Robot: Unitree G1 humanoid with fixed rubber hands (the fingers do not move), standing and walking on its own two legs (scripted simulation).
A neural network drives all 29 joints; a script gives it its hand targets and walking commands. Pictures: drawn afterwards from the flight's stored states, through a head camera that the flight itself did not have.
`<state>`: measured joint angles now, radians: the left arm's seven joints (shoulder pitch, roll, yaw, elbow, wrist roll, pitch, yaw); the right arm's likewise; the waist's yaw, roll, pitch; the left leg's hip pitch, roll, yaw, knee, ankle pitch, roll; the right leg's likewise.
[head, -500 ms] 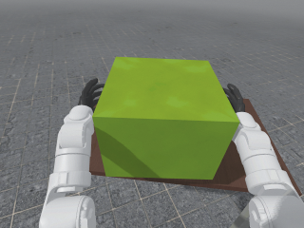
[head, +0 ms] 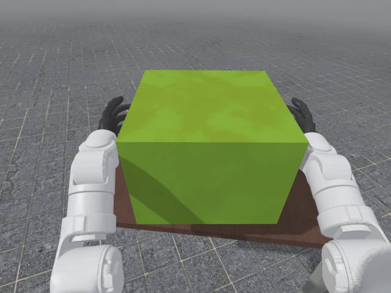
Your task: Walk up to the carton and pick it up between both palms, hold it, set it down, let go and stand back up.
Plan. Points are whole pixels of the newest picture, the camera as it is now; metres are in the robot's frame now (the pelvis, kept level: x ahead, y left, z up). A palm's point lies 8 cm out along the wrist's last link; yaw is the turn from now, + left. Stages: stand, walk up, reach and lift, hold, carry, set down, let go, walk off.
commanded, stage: reach and lift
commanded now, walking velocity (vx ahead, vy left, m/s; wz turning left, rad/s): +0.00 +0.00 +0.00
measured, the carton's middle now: (206, 141) +0.42 -0.01 +0.17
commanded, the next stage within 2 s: hold in 0.74 s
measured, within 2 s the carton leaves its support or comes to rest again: neither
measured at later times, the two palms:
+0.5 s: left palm (107, 130) +0.37 +0.19 +0.23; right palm (304, 130) +0.37 -0.20 +0.23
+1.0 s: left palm (101, 124) +0.35 +0.19 +0.25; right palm (308, 120) +0.37 -0.19 +0.26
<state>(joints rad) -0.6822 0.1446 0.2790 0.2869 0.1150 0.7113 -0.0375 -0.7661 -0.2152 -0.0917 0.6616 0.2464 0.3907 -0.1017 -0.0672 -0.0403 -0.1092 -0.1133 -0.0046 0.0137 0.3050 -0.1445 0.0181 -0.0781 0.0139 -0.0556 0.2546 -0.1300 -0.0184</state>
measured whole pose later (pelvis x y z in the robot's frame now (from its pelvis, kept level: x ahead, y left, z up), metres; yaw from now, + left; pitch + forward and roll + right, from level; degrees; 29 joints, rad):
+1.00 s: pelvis +0.00 +0.00 +0.00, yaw +0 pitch -2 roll -1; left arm -0.72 0.16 0.28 0.23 0.11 0.85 -0.03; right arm -0.85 -0.27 -0.05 0.64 0.32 0.53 -0.13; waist -0.05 -0.02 -0.16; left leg -0.13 0.00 0.00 0.32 -0.14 0.01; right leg -0.09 0.03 -0.04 0.24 -0.12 -0.02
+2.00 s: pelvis +0.00 +0.00 +0.00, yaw +0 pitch -2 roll -1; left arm -0.72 0.15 0.29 0.22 0.11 0.86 -0.04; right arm -0.86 -0.27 -0.04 0.63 0.32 0.57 -0.14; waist -0.05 -0.02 -0.18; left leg -0.14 0.00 -0.01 0.32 -0.15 0.01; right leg -0.09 0.03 -0.02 0.24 -0.12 -0.02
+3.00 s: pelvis +0.00 +0.00 +0.00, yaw +0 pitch -2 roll -1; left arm -0.72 0.16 0.29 0.23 0.11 0.85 -0.04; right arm -0.86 -0.28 -0.03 0.63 0.34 0.57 -0.15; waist -0.06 -0.02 -0.18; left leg -0.14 -0.01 -0.02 0.33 -0.16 0.01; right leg -0.09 0.04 -0.01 0.24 -0.12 -0.02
